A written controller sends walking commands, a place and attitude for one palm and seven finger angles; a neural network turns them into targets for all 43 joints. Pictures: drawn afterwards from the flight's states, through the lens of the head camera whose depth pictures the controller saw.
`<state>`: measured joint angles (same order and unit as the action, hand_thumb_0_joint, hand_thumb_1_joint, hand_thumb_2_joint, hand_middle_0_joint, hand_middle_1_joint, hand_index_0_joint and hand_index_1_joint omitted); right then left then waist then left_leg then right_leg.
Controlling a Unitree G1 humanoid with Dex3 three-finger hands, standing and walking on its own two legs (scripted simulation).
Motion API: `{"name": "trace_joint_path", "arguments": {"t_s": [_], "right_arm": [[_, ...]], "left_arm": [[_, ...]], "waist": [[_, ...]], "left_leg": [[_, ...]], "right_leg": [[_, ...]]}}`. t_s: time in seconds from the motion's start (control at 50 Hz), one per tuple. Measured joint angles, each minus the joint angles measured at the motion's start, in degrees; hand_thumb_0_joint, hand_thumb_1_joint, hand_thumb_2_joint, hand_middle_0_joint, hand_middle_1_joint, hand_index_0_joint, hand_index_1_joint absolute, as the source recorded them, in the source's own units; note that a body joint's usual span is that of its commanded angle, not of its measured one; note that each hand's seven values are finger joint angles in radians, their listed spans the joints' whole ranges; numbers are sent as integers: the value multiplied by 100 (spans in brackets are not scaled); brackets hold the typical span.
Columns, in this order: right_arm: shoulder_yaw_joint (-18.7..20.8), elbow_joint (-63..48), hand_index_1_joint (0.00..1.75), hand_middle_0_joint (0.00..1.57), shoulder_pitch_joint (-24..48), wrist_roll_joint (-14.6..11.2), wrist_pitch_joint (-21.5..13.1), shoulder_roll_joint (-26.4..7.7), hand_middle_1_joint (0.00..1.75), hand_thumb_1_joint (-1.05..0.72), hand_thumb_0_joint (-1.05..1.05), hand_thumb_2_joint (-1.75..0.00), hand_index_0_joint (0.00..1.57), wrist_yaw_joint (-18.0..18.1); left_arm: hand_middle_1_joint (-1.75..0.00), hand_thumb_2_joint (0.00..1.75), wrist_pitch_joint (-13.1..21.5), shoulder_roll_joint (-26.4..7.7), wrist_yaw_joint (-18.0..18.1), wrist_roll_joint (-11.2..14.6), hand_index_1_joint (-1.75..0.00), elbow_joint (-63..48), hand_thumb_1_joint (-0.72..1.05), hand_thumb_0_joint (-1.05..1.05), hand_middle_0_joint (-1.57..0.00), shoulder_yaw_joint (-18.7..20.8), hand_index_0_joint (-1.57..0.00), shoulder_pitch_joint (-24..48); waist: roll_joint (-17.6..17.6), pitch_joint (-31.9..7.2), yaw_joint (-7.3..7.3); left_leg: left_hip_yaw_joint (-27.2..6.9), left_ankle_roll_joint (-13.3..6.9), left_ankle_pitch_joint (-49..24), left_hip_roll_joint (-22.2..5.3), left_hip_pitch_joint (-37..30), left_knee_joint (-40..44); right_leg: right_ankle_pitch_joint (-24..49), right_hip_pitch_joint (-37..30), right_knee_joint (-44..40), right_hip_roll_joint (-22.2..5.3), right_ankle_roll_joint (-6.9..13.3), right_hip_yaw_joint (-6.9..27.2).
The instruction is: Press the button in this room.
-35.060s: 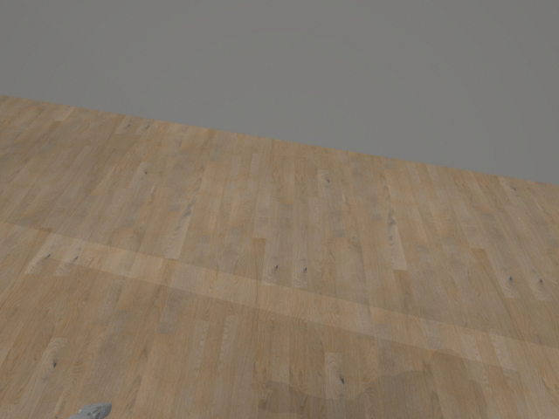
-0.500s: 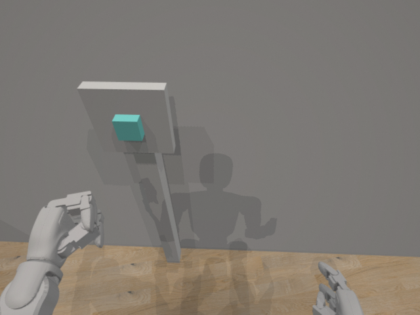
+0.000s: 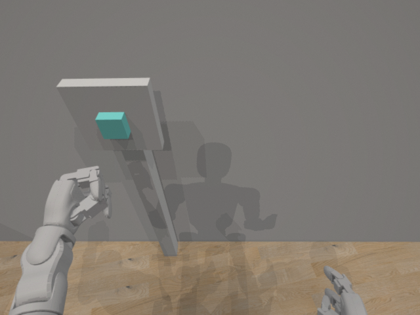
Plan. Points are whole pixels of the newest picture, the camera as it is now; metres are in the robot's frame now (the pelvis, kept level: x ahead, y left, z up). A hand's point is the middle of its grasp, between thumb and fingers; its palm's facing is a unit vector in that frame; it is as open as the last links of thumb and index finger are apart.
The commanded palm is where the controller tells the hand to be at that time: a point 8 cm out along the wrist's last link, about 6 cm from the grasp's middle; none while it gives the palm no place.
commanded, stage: aim a knuckle at the button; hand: left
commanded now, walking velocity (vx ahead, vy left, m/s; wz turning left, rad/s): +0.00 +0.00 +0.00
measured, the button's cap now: (114, 124) +0.48 +0.24 +0.11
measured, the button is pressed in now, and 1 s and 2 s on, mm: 0 0 0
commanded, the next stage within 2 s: press the button with the knuckle in 1.48 s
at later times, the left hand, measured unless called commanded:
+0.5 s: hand (115, 179) +0.35 +0.21 +0.08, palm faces +0.05 -1.00 -0.02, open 3.1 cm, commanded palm +0.33 +0.26 +0.09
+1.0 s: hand (125, 161) +0.40 +0.21 +0.08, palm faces +0.04 -1.00 -0.01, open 3.1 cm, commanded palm +0.36 +0.26 +0.08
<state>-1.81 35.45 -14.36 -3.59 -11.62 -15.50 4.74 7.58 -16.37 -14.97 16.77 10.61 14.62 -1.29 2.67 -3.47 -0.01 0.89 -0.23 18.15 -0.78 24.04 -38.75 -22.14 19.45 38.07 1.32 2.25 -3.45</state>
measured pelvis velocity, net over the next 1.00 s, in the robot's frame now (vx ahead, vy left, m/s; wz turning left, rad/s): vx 0.00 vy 0.02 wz -0.03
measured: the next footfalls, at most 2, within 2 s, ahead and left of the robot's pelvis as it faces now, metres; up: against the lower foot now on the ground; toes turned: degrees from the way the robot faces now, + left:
none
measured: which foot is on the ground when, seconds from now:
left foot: down 0.00-1.00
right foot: down 0.00-1.00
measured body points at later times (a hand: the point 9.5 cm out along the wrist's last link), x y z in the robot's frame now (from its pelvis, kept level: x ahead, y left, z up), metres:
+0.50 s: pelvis +0.00 +0.01 +0.00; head +0.03 +0.00 +0.45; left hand +0.34 +0.26 +0.09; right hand +0.15 -0.24 -0.10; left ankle +0.02 +0.12 -0.72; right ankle -0.03 -0.09 -0.72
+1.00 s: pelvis +0.00 +0.02 -0.01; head +0.04 +0.01 +0.44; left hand +0.39 +0.26 +0.08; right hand +0.07 -0.25 -0.12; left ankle +0.02 +0.12 -0.72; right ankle -0.03 -0.09 -0.72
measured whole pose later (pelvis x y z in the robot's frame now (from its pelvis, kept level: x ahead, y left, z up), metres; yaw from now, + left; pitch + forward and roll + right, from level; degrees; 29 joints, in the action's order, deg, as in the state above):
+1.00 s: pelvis +0.00 +0.02 -0.01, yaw -2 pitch +9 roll -1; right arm -0.6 36.5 -19.4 -2.9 -0.9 -15.5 2.5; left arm 15.4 -18.3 -10.9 12.0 38.4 16.3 23.2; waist 1.5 -4.3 -3.4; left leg 2.4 -1.5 19.8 -1.1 31.9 -43.0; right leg -22.7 27.4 41.5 1.4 1.2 -1.9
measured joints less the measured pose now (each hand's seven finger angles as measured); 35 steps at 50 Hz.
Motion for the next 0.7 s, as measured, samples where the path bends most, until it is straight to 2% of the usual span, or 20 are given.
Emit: {"name": "trace_joint_path", "arguments": {"t_s": [0.16, 0.34, 0.5, 0.7], "right_arm": [[34, 4, 30, 20, -33, 35, 193, 34, 30, -90, 1, -90, 20, -62], [50, 38, 30, 20, -30, 33, 367, 59, 30, -90, 1, -90, 20, -82], [23, 57, 30, 20, 8, 49, 540, 61, 30, -90, 1, -90, 20, -92], [26, 67, 30, 20, -169, 71, 785, 72, 30, -90, 1, -90, 20, -175]], "left_arm": [[-150, 90, 125, 68, 226, -153, -150, 220, 90, 2, -130, 4, -130, 211], [-150, 90, 258, 16, 197, -151, -150, 634, 90, 2, -130, 48, -130, 597], [-150, 90, 295, 47, 326, -315, -150, 1339, 90, 1, -130, -99, -130, 1318], [-150, 90, 535, -17, 488, -461, -150, 2166, 90, 1, -130, -50, -130, 2059]], "waist": [[-68, 5, -38], [-58, -27, -46], [-89, 6, -88], [-120, -47, -220]], "left_leg": [[67, -23, 48, 10, 46, -7], [66, -57, 85, 24, 153, -72], [45, -91, 86, 52, 346, -189], [104, -113, 110, 29, 542, -293]], "right_leg": [[-40, 78, 35, -15, -26, 68], [-46, 155, 43, -29, -58, 66], [-54, 330, 149, -60, -85, 42], [-51, 548, 252, -45, -104, 101]]}}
